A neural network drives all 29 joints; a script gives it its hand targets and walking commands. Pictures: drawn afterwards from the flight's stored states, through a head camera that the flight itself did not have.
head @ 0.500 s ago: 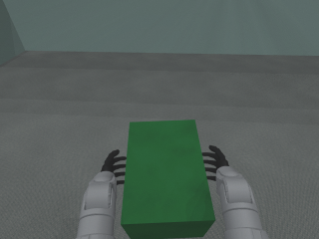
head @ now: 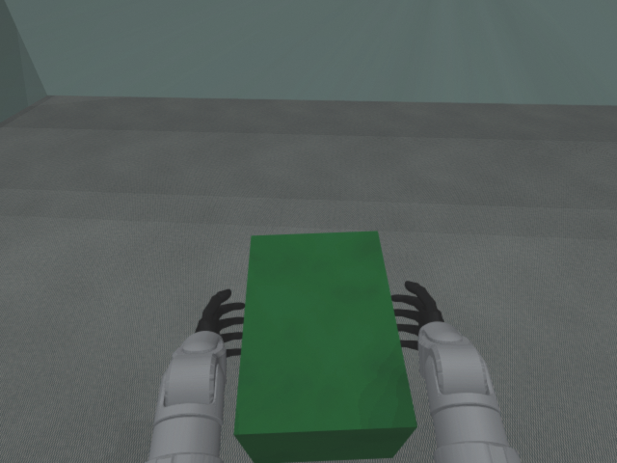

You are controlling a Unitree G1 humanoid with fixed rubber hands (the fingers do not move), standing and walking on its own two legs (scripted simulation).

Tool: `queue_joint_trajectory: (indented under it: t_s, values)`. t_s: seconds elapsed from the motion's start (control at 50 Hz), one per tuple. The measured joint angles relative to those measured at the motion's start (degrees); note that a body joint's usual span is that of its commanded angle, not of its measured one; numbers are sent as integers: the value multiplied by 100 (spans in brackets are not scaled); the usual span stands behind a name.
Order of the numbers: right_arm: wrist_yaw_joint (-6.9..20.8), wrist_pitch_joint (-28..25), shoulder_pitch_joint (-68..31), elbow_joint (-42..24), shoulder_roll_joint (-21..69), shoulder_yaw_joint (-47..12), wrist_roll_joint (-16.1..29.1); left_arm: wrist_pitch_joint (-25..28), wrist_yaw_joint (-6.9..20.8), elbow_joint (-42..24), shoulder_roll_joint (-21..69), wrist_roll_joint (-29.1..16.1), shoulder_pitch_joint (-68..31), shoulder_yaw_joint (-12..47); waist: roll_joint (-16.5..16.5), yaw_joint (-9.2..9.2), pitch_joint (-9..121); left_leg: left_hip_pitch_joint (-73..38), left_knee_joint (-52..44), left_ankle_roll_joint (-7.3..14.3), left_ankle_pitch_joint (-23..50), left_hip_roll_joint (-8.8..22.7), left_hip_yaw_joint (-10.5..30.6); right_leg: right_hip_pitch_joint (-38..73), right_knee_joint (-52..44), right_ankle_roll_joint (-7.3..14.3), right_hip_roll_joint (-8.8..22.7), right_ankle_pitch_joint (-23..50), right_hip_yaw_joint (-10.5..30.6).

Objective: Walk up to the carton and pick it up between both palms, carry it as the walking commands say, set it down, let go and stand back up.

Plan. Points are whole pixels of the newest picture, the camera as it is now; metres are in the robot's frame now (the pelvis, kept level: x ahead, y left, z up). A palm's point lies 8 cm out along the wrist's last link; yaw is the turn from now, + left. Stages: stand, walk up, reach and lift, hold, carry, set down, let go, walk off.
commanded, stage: hold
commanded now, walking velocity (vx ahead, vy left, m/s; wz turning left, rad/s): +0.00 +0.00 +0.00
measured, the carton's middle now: (319, 342) +0.34 +0.00 -0.03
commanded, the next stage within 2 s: carry in 0.08 s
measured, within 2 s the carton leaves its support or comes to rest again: neither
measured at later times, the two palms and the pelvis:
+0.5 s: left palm (170, 324) +0.30 +0.19 +0.08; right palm (380, 293) +0.33 -0.08 +0.09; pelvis -0.03 +0.00 -0.03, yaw +7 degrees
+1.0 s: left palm (33, 405) +0.20 +0.31 +0.08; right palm (263, 295) +0.34 +0.07 +0.08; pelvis -0.05 -0.01 -0.03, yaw +28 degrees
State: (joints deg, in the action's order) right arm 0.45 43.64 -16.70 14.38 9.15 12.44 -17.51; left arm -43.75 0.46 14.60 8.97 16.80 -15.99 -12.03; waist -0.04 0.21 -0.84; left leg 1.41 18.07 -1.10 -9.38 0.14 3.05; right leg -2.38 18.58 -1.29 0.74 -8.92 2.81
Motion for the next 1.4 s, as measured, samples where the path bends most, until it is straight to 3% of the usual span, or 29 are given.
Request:
queue_joint_trajectory:
  t_s: [0.06, 0.16, 0.26, 0.3, 0.34, 0.36, 0.4, 0.48, 0.54, 0.58, 0.62, 0.66, 0.72, 0.76, 0.82, 0.9, 1.02, 1.06, 1.12, 1.18, 1.26, 1.3, 1.34, 1.4]
  values:
    - [-2, -3, 4, -6, -1, -2, 2, 3, -4, -2, -1, -3, 3, 6, 1, 0, -1, 4, 1, 0, 0, 0, 0, -3, -1, 0, 0, 1, 1]
    - [-168, -9, 3, -158, -2, -54, 158, 3, -207, -122, 2, -82, -15, 124, 35, 40, 527, 1094, 924, -19, -366, -21, 113, -981, 777, -19, -15, -332, -113]
    - [-482, 305, 66, -930, -22, -252, 556, -323, -535, -854, 1, -406, -14, 335, 93, 39, 617, 1949, 1808, -34, -696, -62, 297, -1684, 1474, -14, -17, -631, -291]
    - [-719, 532, -2, -1214, -27, -323, 765, -563, -742, -1154, 7, -570, -89, 373, 80, 33, 568, 2171, 2063, -19, -776, -120, 345, -1884, 1735, -30, 26, -739, -338]
    - [-1165, 807, -216, -1330, -60, -427, 987, -865, -1109, -1315, -19, -773, -289, 445, 50, 25, 510, 2337, 2229, 7, -802, -201, 378, -2045, 1946, -65, 99, -819, -370]
    - [-1431, 953, -390, -1305, -80, -462, 1094, -1030, -1324, -1321, -45, -880, -448, 473, 33, 19, 485, 2405, 2280, 19, -798, -245, 390, -2116, 2030, -90, 140, -845, -382]
    - [-1639, 1240, -832, -1120, -151, -415, 1238, -1334, -1509, -1183, -175, -1045, -851, 413, 14, -6, 456, 2520, 2323, 38, -761, -319, 409, -2255, 2173, -135, 213, -923, -400]
    - [-1648, 1827, -1723, -649, -337, -289, 1220, -1877, -1492, -674, -505, -1258, -1714, 259, 154, -82, 380, 2640, 2167, -8, -554, -316, 595, -2347, 2175, -270, 111, -1369, -441]
    - [-1506, 2205, -2151, -470, -482, -132, 1117, -2214, -1582, -415, -501, -1263, -2206, 169, 192, -128, 395, 2755, 2174, -72, -608, -358, 700, -2249, 1734, -79, 145, -451, -604]
    - [-1378, 2353, -2313, -387, -625, -36, 1124, -2384, -1727, -353, -379, -1198, -2413, 128, 59, -29, 415, 3063, 2957, -109, -1371, -334, 127, -2248, 1752, -7, 393, -494, -745]
    - [-1329, 2478, -2487, -254, -726, 8, 1163, -2550, -1807, -370, -260, -1078, -2524, 38, -20, 108, 372, 3137, 3405, -144, -1567, -209, -378, -2147, 1672, -47, 631, -590, -896]
    - [-1420, 2572, -2716, -119, -790, 11, 1282, -2700, -1818, -414, -226, -976, -2671, -81, -89, 233, 299, 2956, 3187, -162, -1529, -117, -656, -2094, 1656, -125, 847, -608, -1014]
    - [-1466, 2643, -3065, 96, -840, 56, 1352, -2836, -1666, -409, -233, -774, -2911, -252, -133, 373, 268, 2420, 2096, -131, -1080, -85, -850, -2176, 1923, -258, 1139, -743, -1175]
    - [-1475, 2655, -3218, 201, -796, 84, 1305, -2876, -1538, -417, -295, -691, -2974, -309, -167, 407, 284, 2328, 1744, 97, -469, -173, -855, -2377, 2413, -396, 1284, -1049, -1167]
    - [-1652, 2661, -3079, 146, -477, 48, 1145, -2884, -1342, -464, -443, -727, -2766, -410, -140, 248, 242, 2521, 1928, 374, -584, -174, -713, -2860, 3648, -477, 846, -2200, -743]
    - [-1914, 2732, -2914, -160, -204, 164, 1063, -2870, -1509, -487, -565, -1063, -2693, -377, -141, -64, 21, 2603, 1756, 337, -409, -203, -430, -3158, 4186, -423, 479, -1993, -652]
    - [-1556, 2645, -2891, -689, -197, 335, 785, -2726, -1756, -761, -482, -1261, -2850, -294, -13, -309, -157, 2880, 1782, 196, -217, -337, 24, -2577, 2573, -321, 189, -1479, -617]
    - [-1464, 2635, -2824, -798, -241, 349, 741, -2657, -1780, -799, -364, -1214, -2818, -296, 183, -328, -159, 2979, 1920, 125, -228, -321, 185, -2272, 1909, -107, 104, -965, -765]
    - [-1409, 2625, -2591, -917, -365, 341, 854, -2581, -1919, -816, -119, -1125, -2718, -281, 180, -124, -200, 3232, 2936, 29, -1512, -300, -267, -2159, 1822, 205, 283, -901, -988]
    - [-1553, 2609, -2581, -891, -477, 261, 1109, -2558, -1886, -889, 16, -944, -2685, -355, 89, 152, -266, 3182, 3390, -28, -1670, -218, -649, -1962, 1589, 182, 538, -809, -1175]
    - [-1706, 2571, -2875, -639, -578, 175, 1323, -2560, -1597, -875, -43, -693, -2817, -473, 14, 401, -178, 2671, 2672, -60, -1606, -147, -770, -1966, 1676, 62, 821, -836, -1345]
    - [-1662, 2577, -3013, -446, -638, 148, 1320, -2575, -1487, -799, -65, -592, -2861, -507, 9, 465, -61, 2257, 1912, -52, -1206, -125, -828, -2016, 1858, -16, 947, -940, -1437]
    - [-1606, 2564, -3129, -212, -655, 116, 1267, -2600, -1427, -714, -128, -554, -2868, -512, -82, 465, 36, 2081, 1522, 149, -580, -202, -875, -2115, 2171, -117, 1120, -1097, -1467]
    - [-1657, 2549, -3118, 12, -468, 35, 1107, -2657, -1267, -628, -321, -609, -2706, -518, -63, 318, 117, 2258, 1780, 400, -688, -183, -772, -2468, 3141, -319, 841, -2161, -1054]
